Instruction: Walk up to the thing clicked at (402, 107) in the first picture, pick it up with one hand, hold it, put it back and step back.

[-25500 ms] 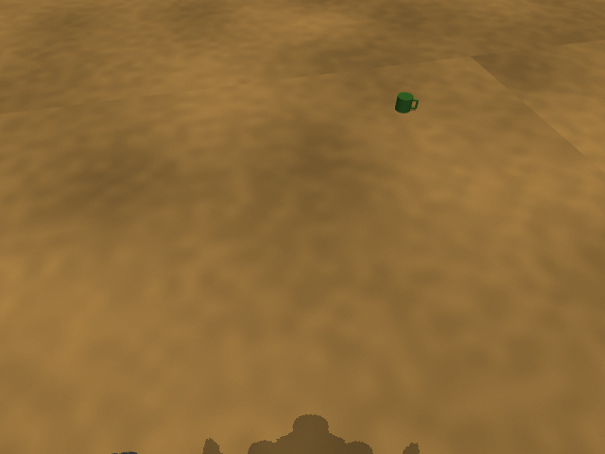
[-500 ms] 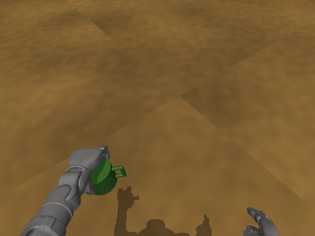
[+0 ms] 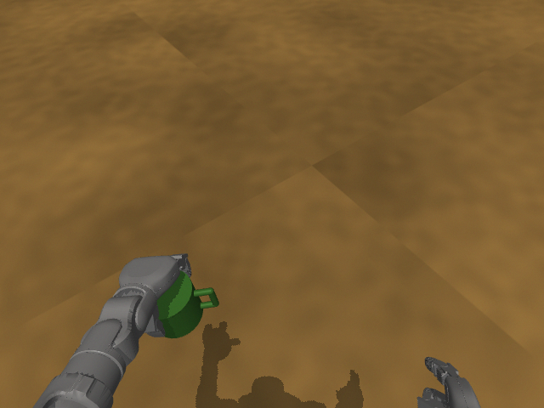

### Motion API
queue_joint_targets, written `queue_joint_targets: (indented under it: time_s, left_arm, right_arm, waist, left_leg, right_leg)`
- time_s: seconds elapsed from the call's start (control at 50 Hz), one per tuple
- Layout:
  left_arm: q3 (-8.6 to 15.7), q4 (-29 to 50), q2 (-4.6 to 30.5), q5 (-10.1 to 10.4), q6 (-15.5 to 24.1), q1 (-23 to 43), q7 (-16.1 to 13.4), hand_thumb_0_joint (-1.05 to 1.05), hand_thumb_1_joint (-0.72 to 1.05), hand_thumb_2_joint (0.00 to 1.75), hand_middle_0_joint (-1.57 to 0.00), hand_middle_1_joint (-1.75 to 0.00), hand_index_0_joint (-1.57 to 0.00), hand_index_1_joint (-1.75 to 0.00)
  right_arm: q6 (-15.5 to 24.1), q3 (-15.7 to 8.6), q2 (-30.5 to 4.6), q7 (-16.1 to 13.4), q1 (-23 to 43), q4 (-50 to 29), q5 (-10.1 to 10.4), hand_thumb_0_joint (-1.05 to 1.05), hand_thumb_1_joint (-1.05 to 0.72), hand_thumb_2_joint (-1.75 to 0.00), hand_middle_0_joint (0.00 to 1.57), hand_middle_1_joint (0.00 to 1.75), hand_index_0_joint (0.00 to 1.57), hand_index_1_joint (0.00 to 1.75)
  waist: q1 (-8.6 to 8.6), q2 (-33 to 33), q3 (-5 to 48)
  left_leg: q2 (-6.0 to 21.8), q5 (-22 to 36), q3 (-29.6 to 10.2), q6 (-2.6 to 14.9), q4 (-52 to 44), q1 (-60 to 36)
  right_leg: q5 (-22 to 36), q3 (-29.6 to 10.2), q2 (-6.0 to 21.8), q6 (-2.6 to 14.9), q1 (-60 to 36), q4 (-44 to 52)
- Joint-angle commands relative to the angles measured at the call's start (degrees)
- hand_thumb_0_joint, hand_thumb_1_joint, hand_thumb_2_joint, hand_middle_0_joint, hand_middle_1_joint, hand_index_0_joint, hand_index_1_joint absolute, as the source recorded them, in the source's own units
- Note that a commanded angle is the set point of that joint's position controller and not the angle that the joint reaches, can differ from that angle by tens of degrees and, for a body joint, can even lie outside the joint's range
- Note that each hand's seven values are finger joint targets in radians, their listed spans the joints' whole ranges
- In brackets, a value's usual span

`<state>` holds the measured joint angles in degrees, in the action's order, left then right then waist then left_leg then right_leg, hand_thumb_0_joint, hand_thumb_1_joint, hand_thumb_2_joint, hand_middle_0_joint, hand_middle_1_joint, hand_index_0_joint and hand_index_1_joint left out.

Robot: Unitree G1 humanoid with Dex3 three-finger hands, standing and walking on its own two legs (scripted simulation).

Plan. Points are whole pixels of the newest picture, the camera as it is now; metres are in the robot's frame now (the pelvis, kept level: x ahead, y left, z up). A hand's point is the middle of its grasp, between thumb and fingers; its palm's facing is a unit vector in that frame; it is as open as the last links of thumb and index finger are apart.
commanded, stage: hold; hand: left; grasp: from above
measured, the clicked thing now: (181, 302) +0.30 +0.20 -0.09
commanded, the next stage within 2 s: crouch in 0.16 s
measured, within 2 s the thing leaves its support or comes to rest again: neither
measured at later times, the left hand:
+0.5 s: hand (164, 303) +0.29 +0.22 -0.07, palm faces -0.46 -0.05 -0.88, open 11.9 cm
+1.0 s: hand (202, 310) +0.36 +0.21 -0.29, palm faces -0.40 +0.04 -0.91, open 11.9 cm
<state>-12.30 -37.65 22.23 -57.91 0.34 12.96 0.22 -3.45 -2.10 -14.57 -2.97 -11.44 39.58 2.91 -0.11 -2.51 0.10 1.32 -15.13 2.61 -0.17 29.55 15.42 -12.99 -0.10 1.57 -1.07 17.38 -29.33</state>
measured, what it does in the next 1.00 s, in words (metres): lowers itself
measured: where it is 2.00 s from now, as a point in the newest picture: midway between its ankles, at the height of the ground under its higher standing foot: outside the picture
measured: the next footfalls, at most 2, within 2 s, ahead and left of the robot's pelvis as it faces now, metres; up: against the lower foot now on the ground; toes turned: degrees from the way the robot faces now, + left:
none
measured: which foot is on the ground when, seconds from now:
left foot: down 0.00-1.00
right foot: down 0.00-1.00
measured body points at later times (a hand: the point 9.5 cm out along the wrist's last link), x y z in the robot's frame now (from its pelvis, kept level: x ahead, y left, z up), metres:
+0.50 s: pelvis +0.00 +0.00 +0.00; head +0.02 -0.01 +0.45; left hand +0.31 +0.22 -0.02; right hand +0.13 -0.26 -0.12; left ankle +0.00 +0.12 -0.74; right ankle +0.03 -0.13 -0.74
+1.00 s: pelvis -0.04 +0.00 -0.17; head +0.11 +0.02 +0.25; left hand +0.38 +0.21 -0.24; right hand -0.01 -0.29 -0.29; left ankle +0.00 +0.12 -0.74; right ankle +0.02 -0.13 -0.74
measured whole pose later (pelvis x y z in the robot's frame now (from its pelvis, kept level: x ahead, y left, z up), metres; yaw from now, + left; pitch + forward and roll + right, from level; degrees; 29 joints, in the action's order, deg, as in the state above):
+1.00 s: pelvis -0.04 +0.00 -0.17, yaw +0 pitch +29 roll -2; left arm -5.8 -71.4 22.3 -67.0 0.1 40.4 -23.6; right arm -0.1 -4.1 -14.9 -1.4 -14.3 43.4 -2.6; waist 8.9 -1.6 10.3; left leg 2.3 -33.5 -0.3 0.4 85.3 81.1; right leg -29.9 0.7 1.4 -1.4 81.5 -82.3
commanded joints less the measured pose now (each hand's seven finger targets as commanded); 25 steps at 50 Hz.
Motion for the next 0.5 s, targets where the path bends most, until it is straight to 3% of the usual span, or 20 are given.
queue_joint_targets:
  time_s: [0.0,0.04,0.18,0.24,0.28,0.34,0.48]
  left_arm:
    - [6.6,12.6,12.4,0.4,-0.5,22.7,-4.5,0.0,0.41,1.14,-0.82,-1.0,-0.82,-1.0]
    - [7.1,12.2,13.0,0.4,-0.7,22.9,-4.5,0.0,0.4,1.12,-0.81,-0.99,-0.81,-0.99]
    - [5.5,11.1,11.3,0.4,-0.8,20.5,-2.6,0.0,0.42,1.15,-0.83,-1.02,-0.83,-1.02]
    - [6.6,13.2,12.7,0.8,-0.3,21.0,-2.2,0.0,0.48,1.1,-0.86,-1.04,-0.88,-1.02]
    - [5.7,11.3,11.6,0.2,-0.4,20.5,-2.3,0.0,0.36,1.1,-0.78,-0.96,-0.78,-0.97]
    - [6.2,9.1,10.7,-0.4,0.2,18.4,-4.0,0.0,0.33,1.1,-0.75,-0.98,-0.75,-0.98]
    - [4.7,-0.2,8.2,-3.5,1.2,23.4,-11.5,0.0,0.32,1.1,-0.75,-0.97,-0.75,-0.97]
  right_arm:
    - [2.3,-2.9,-7.9,-0.2,3.7,-7.1,0.0,0.0,-0.91,-0.9,0.2,0.3,0.2,0.3]
    - [2.2,-3.0,-8.0,-0.2,3.5,-7.1,0.0,0.0,-0.91,-0.9,0.2,0.3,0.2,0.3]
    - [2.0,-2.8,-7.6,0.0,4.1,-7.9,0.0,0.0,-0.91,-0.91,0.2,0.3,0.2,0.3]
    - [1.8,-2.8,-7.7,0.0,3.9,-8.0,0.0,0.0,-0.93,-0.92,0.2,0.3,0.2,0.3]
    - [1.6,-2.7,-7.6,-0.1,3.9,-8.0,0.0,0.0,-0.9,-0.9,0.2,0.3,0.2,0.3]
    - [1.4,-2.7,-7.4,0.0,3.2,-7.9,-0.1,0.0,-0.89,-0.9,0.2,0.3,0.2,0.3]
    - [0.8,-3.2,-7.7,0.8,1.1,-6.0,-1.1,0.0,-0.9,-0.9,0.2,0.3,0.2,0.3]
  waist:
    - [0.69,-0.5,15.7]
    - [0.57,0.6,16.0]
    - [0.34,1.2,14.8]
    - [0.02,0.5,15.5]
    - [0.47,1.2,14.3]
    - [0.41,2.9,12.9]
    - [3.04,3.9,12.0]
  left_leg:
    - [-1.7,12.6,-0.7,0.07,-3.9,-7.6]
    - [-1.8,13.1,-0.6,0.3,-3.7,-7.1]
    - [-2.0,13.1,-0.7,0.51,-4.1,-6.4]
    - [-2.0,13.8,-0.5,0.48,-4.1,-6.7]
    - [-2.0,13.9,-0.7,0.49,-4.3,-6.7]
    - [-2.2,12.9,-0.5,0.69,-4.1,-5.0]
    - [-2.3,9.0,-0.5,0.67,-0.4,-1.0]
  right_leg:
    - [8.8,1.0,-2.7,1.71,-3.8,4.1]
    - [9.6,0.9,-2.6,1.6,-4.7,4.1]
    - [9.5,0.9,-2.3,1.53,-5.0,4.6]
    - [10.1,0.8,-2.3,1.62,-5.9,4.5]
    - [10.3,1.0,-2.4,1.68,-5.0,4.6]
    - [9.5,1.0,-2.3,1.6,-4.8,4.5]
    - [6.6,1.0,-1.9,1.32,1.5,2.1]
